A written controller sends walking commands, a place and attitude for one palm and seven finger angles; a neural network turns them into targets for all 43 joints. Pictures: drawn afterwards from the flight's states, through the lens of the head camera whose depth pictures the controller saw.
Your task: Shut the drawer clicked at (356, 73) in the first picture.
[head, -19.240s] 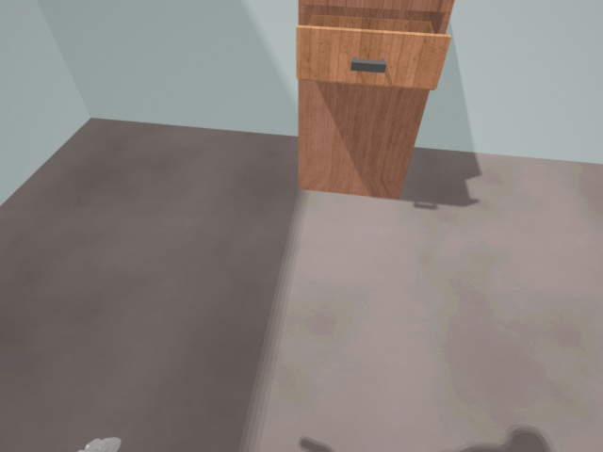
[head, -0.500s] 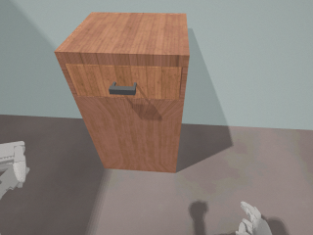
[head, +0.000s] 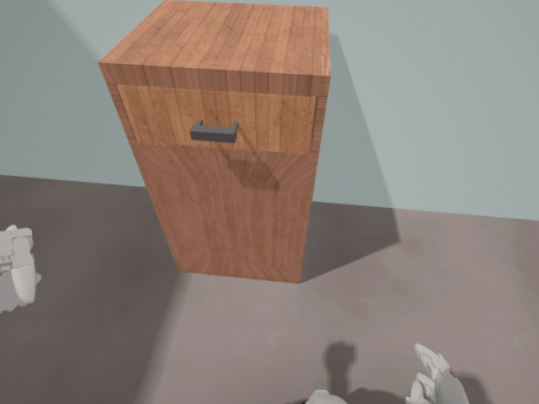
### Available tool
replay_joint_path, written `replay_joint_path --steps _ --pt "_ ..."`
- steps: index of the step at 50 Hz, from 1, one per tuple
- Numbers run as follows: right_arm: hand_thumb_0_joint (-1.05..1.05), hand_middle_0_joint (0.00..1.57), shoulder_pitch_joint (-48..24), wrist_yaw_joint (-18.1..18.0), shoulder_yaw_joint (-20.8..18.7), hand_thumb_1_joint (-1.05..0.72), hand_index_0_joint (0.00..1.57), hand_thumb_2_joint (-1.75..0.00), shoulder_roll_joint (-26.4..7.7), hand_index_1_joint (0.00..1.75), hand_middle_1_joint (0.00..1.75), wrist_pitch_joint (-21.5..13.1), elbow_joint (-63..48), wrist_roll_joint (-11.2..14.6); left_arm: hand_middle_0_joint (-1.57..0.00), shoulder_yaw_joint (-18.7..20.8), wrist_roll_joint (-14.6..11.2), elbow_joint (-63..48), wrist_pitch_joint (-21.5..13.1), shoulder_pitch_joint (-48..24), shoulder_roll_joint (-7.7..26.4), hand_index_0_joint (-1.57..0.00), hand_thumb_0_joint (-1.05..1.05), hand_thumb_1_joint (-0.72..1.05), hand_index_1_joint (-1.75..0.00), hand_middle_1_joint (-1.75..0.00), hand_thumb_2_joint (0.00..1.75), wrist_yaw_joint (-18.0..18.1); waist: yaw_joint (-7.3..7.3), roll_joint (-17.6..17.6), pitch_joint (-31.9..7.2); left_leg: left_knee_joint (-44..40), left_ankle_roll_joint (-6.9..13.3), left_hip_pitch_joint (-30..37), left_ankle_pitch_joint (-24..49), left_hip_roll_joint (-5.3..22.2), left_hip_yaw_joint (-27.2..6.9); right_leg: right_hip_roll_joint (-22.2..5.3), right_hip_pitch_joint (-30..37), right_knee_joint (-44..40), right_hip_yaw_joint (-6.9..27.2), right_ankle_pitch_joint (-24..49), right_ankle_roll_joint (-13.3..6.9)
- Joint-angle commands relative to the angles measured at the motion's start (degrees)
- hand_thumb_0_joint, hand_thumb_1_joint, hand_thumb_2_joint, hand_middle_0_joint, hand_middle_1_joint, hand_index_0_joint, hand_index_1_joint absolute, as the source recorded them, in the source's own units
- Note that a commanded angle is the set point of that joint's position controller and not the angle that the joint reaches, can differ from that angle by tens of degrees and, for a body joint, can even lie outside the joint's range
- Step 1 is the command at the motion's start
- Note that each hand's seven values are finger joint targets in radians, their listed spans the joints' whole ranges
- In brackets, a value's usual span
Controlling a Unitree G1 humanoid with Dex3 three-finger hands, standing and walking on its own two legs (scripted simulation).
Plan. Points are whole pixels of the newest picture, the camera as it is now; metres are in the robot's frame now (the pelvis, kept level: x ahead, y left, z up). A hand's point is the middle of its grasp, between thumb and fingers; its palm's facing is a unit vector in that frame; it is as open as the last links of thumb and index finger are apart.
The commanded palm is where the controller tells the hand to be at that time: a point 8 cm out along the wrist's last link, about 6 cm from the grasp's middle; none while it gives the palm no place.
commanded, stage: step back with the hand held close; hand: left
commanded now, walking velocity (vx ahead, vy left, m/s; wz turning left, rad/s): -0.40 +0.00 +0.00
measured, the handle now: (215, 128) +0.70 +0.16 +0.02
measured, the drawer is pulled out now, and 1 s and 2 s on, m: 0.00 0.00 0.00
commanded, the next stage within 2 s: stop stepping back and stand still in 0.50 s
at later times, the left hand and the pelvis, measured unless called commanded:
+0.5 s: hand out of the picture +0.12 +0.25 +0.18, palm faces +0.36 -0.79 -0.50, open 3.2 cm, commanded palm +0.04 +0.30 +0.20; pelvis -0.07 +0.01 +0.01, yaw +4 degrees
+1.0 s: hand out of the picture +0.04 +0.22 +0.19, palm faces +0.33 -0.83 -0.44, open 3.2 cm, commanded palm -0.02 +0.26 +0.20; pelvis -0.18 +0.00 +0.02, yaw -5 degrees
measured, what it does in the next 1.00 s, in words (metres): walks backwards: right foot, then right foot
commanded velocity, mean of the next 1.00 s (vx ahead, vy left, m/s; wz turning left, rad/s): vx -0.14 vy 0.01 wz -0.04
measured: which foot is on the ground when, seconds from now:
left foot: down 0.00-0.74, up 0.76-0.90, down 0.92-1.00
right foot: down 0.00-0.16, up 0.18-0.26, down 0.28-0.46, up 0.48-0.72, down 0.74-1.00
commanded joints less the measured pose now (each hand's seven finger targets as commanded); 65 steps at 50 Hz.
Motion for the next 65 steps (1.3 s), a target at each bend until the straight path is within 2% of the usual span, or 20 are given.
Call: replay_joint_path --steps 1,5,9,13,15,17,21,23,25,28,34,38,43,46,50,52,54,60,62,65 --pt "0.00 0.20 -4.9 0.3 -3.2 -0.90 0.20 -0.90 -6.6 0.30 0.30 -2.1 -8.4 -0.5 -1.40 6.5 -1.6 -13.1 -2.5 -2.4 10.6 -1.40 0.00 0.90 -1.60 -1.60 0.90 1.0 0.15 -6.4 -6.1 -5.0 2.3 -13.1 -12.1 2.3 -3.5 -9.5 14.7 -14.7 15.9 -11.0 -4.4" --pt "0.00 0.20 -5.4 0.4 -3.0 -0.90 0.20 -0.90 -6.1 0.30 0.30 -0.3 -7.5 -0.6 -1.40 7.0 -2.8 -13.8 -2.5 0.8 11.0 -1.40 0.00 0.90 -1.60 -1.60 0.90 1.8 -0.51 -3.6 -9.4 -7.2 2.0 -2.5 -8.5 2.9 -4.0 -9.3 6.8 -15.3 9.6 -14.0 -3.8" --pt "0.00 0.20 -7.4 -1.2 -3.2 -0.90 0.20 -0.90 -7.3 0.30 0.30 -2.2 -9.5 -0.3 -1.40 8.1 -0.5 -16.2 -3.2 -0.2 9.5 -1.40 0.00 0.90 -1.60 -1.60 0.90 2.2 -0.12 16.3 -5.7 -30.3 9.5 -30.8 -22.6 18.4 -18.7 4.4 26.8 18.8 -0.9 -1.5 1.7" --pt "0.00 0.20 -6.2 -1.0 -3.9 -0.90 0.20 -0.90 -6.8 0.30 0.30 -4.7 -8.2 -0.1 -1.40 6.7 -0.8 -12.3 -3.1 0.0 8.4 -1.40 0.00 0.90 -1.60 -1.60 0.90 0.7 0.40 3.4 -0.7 -15.9 4.8 -25.0 -9.3 11.1 -7.9 1.4 22.2 1.7 6.5 3.0 -1.0" --pt "0.00 0.20 -6.5 0.1 -3.1 -0.90 0.20 -0.90 -5.1 0.30 0.30 -4.2 -5.5 -1.4 -1.40 5.1 -2.0 -11.3 -3.0 -1.2 10.5 -1.40 0.00 0.90 -1.60 -1.60 0.90 0.3 -1.06 -6.5 -2.9 -1.9 -1.7 -7.1 4.9 2.3 -0.4 -12.1 6.7 -13.6 19.9 18.3 -6.8" --pt "0.00 0.20 -7.5 0.5 -3.4 -0.90 0.20 -0.90 -4.3 0.30 0.30 -2.9 -5.2 -0.9 -1.40 4.0 -2.1 -13.1 -2.1 -1.6 10.9 -1.40 0.00 0.90 -1.60 -1.60 0.90 0.3 -0.26 -8.8 -13.2 7.8 -2.5 -2.2 -0.7 1.3 -1.1 -16.0 13.0 -15.2 18.6 30.3 -9.0" --pt "0.00 0.20 -7.4 0.0 -2.1 -0.90 0.20 -0.90 -3.9 0.30 0.30 -0.5 -6.0 -0.6 -1.40 6.1 -3.3 -17.0 0.1 5.2 11.1 -1.40 0.00 0.90 -1.60 -1.60 0.90 0.2 -0.45 -5.4 -13.4 -11.9 -0.7 7.6 5.8 3.5 -1.0 -10.2 7.2 -7.8 8.5 20.9 -4.6" --pt "0.00 0.20 -9.6 -0.9 -2.9 -0.90 0.20 -0.90 -6.6 0.30 0.30 -1.6 -8.3 -1.1 -1.40 5.8 -2.1 -23.0 -1.1 3.1 11.6 -1.40 0.00 0.90 -1.60 -1.60 0.90 0.0 0.48 20.2 -13.7 -25.3 5.1 1.2 19.5 20.2 -15.9 2.3 9.2 11.4 -1.6 -8.6 1.5" --pt "0.00 0.20 -6.6 -0.6 -3.2 -0.90 0.20 -0.90 -5.1 0.30 0.30 -4.5 -6.9 -1.9 -1.40 7.3 -3.1 -21.5 -1.6 4.0 11.4 -1.40 0.00 0.90 -1.60 -1.60 0.90 0.6 0.07 16.8 -12.0 -26.4 9.1 -1.4 16.8 24.2 -16.9 4.2 4.2 30.3 0.6 -22.6 0.4" --pt "0.00 0.20 -5.5 0.0 -3.2 -0.90 0.20 -0.90 -4.6 0.30 0.30 -6.8 -4.3 -1.3 -1.40 4.0 -4.6 -21.3 -0.6 2.7 8.1 -1.40 0.00 0.90 -1.60 -1.60 0.90 0.7 1.01 11.6 -11.6 -20.3 6.4 14.1 39.4 20.6 -7.7 1.4 -1.4 17.8 -2.8 -23.2 0.8" --pt "0.00 0.20 -7.8 0.3 -1.5 -0.90 0.20 -0.90 -6.1 0.30 0.30 -5.7 -6.1 -0.3 -1.40 0.2 -3.8 -13.5 3.6 1.6 6.8 -1.40 0.00 0.90 -1.60 -1.60 0.90 0.9 0.40 10.9 -4.2 -26.9 0.9 1.1 -6.8 14.2 -1.5 1.8 16.2 -10.8 -8.6 -16.7 -0.5" --pt "0.00 0.20 -9.4 0.3 -0.1 -0.90 0.20 -0.90 -4.4 0.30 0.30 -2.5 -6.3 -1.4 -1.40 5.8 -3.7 -17.0 3.8 -3.9 14.5 -1.40 0.00 0.90 -1.60 -1.60 0.90 1.5 1.56 -10.1 -6.4 9.0 -3.0 1.1 -2.7 2.9 1.6 -18.3 1.5 -29.5 18.5 -32.4 -11.2" --pt "0.00 0.20 -7.4 -1.7 0.0 -0.90 0.20 -0.90 -4.7 0.30 0.30 -2.3 -5.3 -0.7 -1.40 2.4 -3.6 -13.6 4.9 1.0 8.8 -1.40 0.00 0.90 -1.60 -1.60 0.90 2.2 -1.12 -1.4 -4.4 -12.1 -0.6 7.7 0.1 5.5 0.3 -10.7 2.7 -17.1 3.8 -25.8 -5.5" --pt "0.00 0.20 -6.5 -2.3 -0.7 -0.90 0.20 -0.90 -7.7 0.30 0.30 -4.2 -6.5 -0.3 -1.40 3.2 -3.1 -15.9 2.7 2.2 9.6 -1.40 0.00 0.90 -1.60 -1.60 0.90 2.4 0.14 14.0 -3.6 -26.0 3.9 1.6 -6.2 13.5 -13.4 -0.7 9.9 -1.0 -2.5 -15.0 -1.5" --pt "0.00 0.20 -6.2 -2.1 -0.6 -0.90 0.20 -0.90 -6.9 0.30 0.30 -4.0 -5.6 -0.5 -1.40 3.7 -1.7 -11.9 2.6 2.9 9.5 -1.40 0.00 0.90 -1.60 -1.60 0.90 2.4 0.01 12.4 1.1 -30.7 4.4 -12.2 -21.6 14.2 -12.7 0.7 18.9 0.4 -7.0 -17.1 -1.3" --pt "0.00 0.20 -6.0 -1.7 -1.3 -0.90 0.20 -0.90 -7.2 0.30 0.30 -3.9 -5.4 -0.9 -1.40 3.4 -1.8 -10.2 2.1 3.2 10.0 -1.40 0.00 0.90 -1.60 -1.60 0.90 2.2 0.26 0.4 1.2 -16.3 1.8 -12.6 -13.6 7.2 -4.9 -3.9 19.9 -12.8 1.9 -22.6 -4.3" --pt "0.00 0.20 -5.7 -1.0 -1.9 -0.90 0.20 -0.90 -6.2 0.30 0.30 -3.9 -4.4 -0.7 -1.40 4.3 -2.6 -12.1 2.0 1.0 11.5 -1.40 0.00 0.90 -1.60 -1.60 0.90 2.1 0.73 -13.1 -1.3 10.2 -0.7 -10.2 -4.6 2.7 0.9 -18.7 13.2 -26.1 23.2 -35.0 -11.3" --pt "0.00 0.20 -4.7 -1.7 -0.6 -0.90 0.20 -0.90 -5.4 0.30 0.30 -4.5 -2.6 -1.2 -1.40 2.1 -2.8 -12.6 1.8 0.3 8.9 -1.40 0.00 0.90 -1.60 -1.60 0.90 1.9 -1.05 1.9 -1.6 -13.7 0.9 9.1 -3.0 5.2 0.9 -10.3 0.7 -15.1 5.1 -30.2 -6.0" --pt "0.00 0.20 -5.2 -2.2 -0.8 -0.90 0.20 -0.90 -7.1 0.30 0.30 -5.2 -3.9 -1.2 -1.40 2.8 -2.7 -14.4 0.8 0.0 9.0 -1.40 0.00 0.90 -1.60 -1.60 0.90 2.1 -0.12 13.4 -0.8 -23.8 4.4 3.9 -8.5 12.9 -12.2 -2.1 4.7 -3.0 -0.4 -19.8 -2.2" --pt "0.00 0.20 -5.9 -2.1 -0.4 -0.90 0.20 -0.90 -5.7 0.30 0.30 -5.2 -4.0 0.1 -1.40 3.5 -1.9 -11.1 1.4 -0.5 8.8 -1.40 0.00 0.90 -1.60 -1.60 0.90 2.0 0.30 9.8 0.9 -27.6 3.6 -8.3 -17.4 13.4 -10.7 -0.6 15.4 -1.8 -3.7 -16.1 -0.6"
